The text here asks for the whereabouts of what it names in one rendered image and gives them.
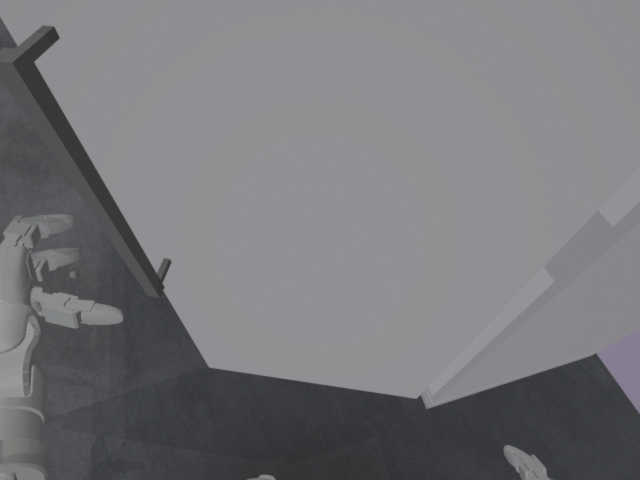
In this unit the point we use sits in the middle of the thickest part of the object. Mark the robot left forearm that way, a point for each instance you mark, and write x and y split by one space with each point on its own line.
23 456

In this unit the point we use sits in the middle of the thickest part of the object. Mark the left robot hand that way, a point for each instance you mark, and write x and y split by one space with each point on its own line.
21 270

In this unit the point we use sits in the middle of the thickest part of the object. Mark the right robot hand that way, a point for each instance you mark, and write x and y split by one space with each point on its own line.
529 467

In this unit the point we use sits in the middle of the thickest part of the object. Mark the fridge door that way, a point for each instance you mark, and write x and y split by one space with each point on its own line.
349 191

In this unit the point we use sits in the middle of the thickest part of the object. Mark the handle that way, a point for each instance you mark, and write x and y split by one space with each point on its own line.
27 86

